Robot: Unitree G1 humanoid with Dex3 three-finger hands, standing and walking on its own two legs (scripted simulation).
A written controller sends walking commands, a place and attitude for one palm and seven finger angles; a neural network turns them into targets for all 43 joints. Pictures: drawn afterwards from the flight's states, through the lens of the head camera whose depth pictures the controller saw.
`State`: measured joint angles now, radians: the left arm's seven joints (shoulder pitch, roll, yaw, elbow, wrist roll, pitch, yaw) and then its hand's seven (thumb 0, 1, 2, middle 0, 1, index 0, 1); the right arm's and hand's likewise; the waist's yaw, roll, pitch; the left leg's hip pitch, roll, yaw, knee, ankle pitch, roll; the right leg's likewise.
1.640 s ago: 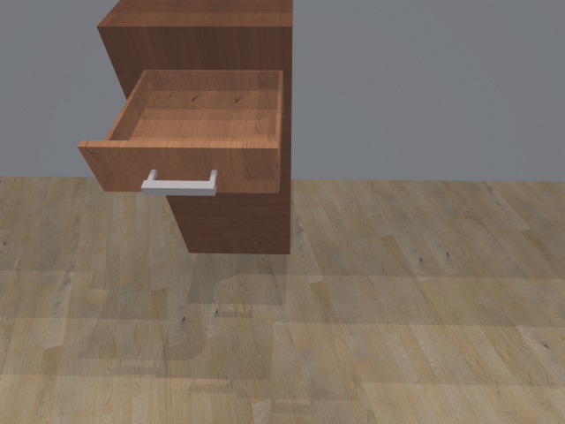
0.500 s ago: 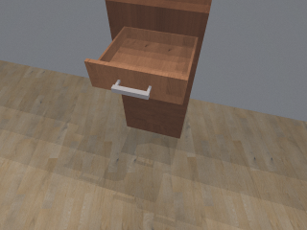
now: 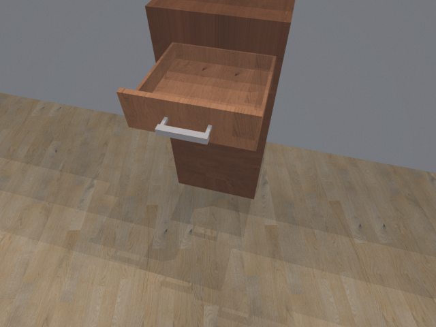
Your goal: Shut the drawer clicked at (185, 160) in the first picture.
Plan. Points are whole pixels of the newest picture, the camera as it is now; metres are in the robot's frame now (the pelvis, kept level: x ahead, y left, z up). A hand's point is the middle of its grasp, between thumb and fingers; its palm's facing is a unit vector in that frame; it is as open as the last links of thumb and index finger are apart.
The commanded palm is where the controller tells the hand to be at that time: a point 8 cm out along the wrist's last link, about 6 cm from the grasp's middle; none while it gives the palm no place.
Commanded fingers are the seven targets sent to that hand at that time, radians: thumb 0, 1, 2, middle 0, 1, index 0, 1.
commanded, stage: look at it before walking up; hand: left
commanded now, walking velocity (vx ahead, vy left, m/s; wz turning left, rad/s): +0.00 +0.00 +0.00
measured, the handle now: (184, 129) +0.58 +0.12 -0.01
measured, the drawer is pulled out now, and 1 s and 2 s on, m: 0.29 0.29 0.29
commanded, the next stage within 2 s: turn to face it in 0.20 s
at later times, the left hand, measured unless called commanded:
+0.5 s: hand out of the picture +0.03 +0.21 -0.18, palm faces +0.00 -0.97 -0.24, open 7.4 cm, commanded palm none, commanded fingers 0.00 0.90 0.90 -0.20 -0.30 -0.20 -0.30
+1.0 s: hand out of the picture +0.08 +0.20 -0.18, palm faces -0.11 -0.97 -0.22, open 7.4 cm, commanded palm none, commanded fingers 0.00 0.90 0.90 -0.20 -0.30 -0.20 -0.30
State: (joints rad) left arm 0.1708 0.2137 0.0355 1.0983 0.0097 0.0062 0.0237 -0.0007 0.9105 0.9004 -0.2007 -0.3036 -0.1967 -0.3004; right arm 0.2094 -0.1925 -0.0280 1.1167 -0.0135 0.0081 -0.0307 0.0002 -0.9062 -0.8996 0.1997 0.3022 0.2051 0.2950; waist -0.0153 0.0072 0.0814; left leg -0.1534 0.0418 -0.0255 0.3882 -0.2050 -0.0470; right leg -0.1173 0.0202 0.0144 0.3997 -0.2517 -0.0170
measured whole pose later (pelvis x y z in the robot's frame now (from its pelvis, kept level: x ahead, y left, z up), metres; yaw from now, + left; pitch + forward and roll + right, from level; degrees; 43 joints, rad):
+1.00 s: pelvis -0.02 +0.01 -0.01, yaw -9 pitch +0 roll +0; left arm 0.14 0.22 0.09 0.99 0.02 0.07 0.01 0.00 0.91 0.90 -0.20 -0.30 -0.20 -0.30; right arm 0.20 -0.19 -0.06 1.01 -0.03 0.01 -0.05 0.00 -0.91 -0.90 0.20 0.30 0.21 0.30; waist -0.01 -0.02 0.11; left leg -0.24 0.08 0.08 0.51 -0.26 -0.02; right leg -0.35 0.05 0.05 0.85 -0.47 -0.01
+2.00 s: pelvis +0.21 -0.07 -0.01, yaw -12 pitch -1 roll +0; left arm 0.23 0.16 0.06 1.06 0.02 0.00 0.04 0.00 0.93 0.90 -0.20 -0.30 -0.20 -0.30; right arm 0.18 -0.17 -0.05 1.03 -0.01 0.01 -0.02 0.00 -0.91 -0.90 0.20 0.30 0.20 0.29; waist 0.00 0.00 0.11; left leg -0.34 0.04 0.07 0.54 -0.07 -0.01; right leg -0.17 -0.01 -0.11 0.54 -0.35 -0.03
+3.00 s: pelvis +0.16 -0.05 -0.01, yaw -11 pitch -2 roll -1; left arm 0.34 0.16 0.00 1.03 0.02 0.02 0.04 0.00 0.91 0.90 -0.20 -0.30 -0.20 -0.30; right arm 0.31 -0.16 -0.02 1.04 -0.02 0.02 -0.01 0.00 -0.91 -0.90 0.20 0.30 0.20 0.30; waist -0.01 0.01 0.03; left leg -0.27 -0.02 0.09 0.47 -0.18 0.06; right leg -0.22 -0.02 -0.03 0.47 -0.23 0.01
